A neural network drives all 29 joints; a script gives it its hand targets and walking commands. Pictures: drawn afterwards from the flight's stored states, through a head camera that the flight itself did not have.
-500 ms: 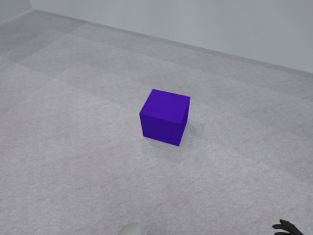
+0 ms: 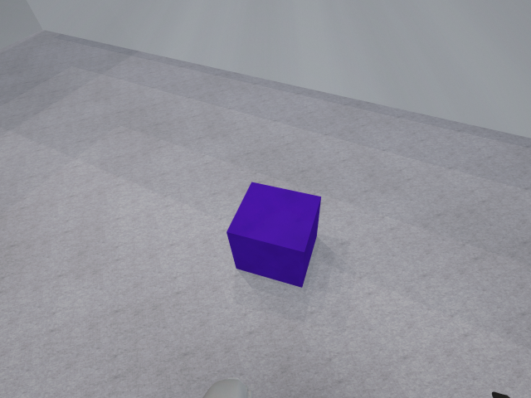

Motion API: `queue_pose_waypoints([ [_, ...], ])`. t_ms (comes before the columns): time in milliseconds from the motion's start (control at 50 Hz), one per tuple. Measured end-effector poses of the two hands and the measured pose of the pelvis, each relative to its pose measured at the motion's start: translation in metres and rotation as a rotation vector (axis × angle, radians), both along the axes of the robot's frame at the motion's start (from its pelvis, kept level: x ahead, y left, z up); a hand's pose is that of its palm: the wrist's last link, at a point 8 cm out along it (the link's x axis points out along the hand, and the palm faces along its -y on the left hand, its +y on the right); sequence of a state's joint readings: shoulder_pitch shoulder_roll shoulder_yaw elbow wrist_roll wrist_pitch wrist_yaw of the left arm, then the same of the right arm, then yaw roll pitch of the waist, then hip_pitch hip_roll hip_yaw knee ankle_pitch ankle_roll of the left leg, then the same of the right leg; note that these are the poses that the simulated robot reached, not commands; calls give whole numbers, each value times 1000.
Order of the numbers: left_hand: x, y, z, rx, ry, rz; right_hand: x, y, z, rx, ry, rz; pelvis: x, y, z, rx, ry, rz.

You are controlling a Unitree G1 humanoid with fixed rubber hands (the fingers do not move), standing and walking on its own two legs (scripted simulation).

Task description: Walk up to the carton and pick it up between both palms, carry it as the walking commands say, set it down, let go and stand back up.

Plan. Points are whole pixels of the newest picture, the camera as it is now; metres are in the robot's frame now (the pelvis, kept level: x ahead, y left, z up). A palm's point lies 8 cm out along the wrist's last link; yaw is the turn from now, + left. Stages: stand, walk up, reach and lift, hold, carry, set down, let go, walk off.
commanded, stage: walk up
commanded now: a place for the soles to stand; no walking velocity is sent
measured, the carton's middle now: (276, 234) +0.81 +0.04 -0.63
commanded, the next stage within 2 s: none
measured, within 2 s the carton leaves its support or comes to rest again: neither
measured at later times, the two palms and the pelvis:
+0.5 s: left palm (74, 333) +0.24 +0.37 -0.08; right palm (484, 350) +0.22 -0.31 -0.09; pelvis +0.16 +0.03 -0.02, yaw +0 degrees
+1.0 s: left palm (88, 283) +0.34 +0.40 -0.10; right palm (422, 276) +0.35 -0.26 -0.10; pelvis +0.25 +0.07 -0.01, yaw -2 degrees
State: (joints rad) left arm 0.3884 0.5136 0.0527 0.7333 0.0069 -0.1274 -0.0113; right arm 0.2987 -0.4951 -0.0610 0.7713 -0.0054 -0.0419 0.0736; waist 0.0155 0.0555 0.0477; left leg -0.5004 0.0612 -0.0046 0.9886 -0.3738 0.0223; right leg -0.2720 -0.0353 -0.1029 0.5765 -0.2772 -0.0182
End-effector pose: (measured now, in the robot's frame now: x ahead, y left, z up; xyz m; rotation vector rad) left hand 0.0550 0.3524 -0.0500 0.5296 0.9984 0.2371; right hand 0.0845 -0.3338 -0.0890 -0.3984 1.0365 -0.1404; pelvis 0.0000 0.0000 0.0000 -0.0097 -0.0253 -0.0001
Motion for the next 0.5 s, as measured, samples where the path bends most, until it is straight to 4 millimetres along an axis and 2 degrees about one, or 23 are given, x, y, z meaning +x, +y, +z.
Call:
queue_pose_waypoints([
  [100, 8, 21, 5, 19, 60, 24, 66, 25, 4, 37, -45, 55, 31, 12, 2, 6, 5, 6],
  [200, 40, 45, -15, 9, 69, 38, 124, 42, 7, -7, -125, 86, 67, 35, -12, 14, 5, 11],
  [260, 73, 39, -26, -27, 60, 27, 131, 42, 13, -26, -135, 46, 84, 40, -11, 24, 0, -1],
  [380, 141, 13, -30, -105, 40, -54, 118, 28, 21, -60, -56, -24, 120, 40, -2, 15, 10, -7],
  [440, 166, 9, -31, -85, 26, -79, 119, 18, 12, -63, -19, -45, 140, 34, -8, 14, 8, -7],
  [500, 180, 17, -30, -45, 0, -59, 132, 19, -3, -58, 24, -52, 157, 32, -15, -1, 0, 0],
])
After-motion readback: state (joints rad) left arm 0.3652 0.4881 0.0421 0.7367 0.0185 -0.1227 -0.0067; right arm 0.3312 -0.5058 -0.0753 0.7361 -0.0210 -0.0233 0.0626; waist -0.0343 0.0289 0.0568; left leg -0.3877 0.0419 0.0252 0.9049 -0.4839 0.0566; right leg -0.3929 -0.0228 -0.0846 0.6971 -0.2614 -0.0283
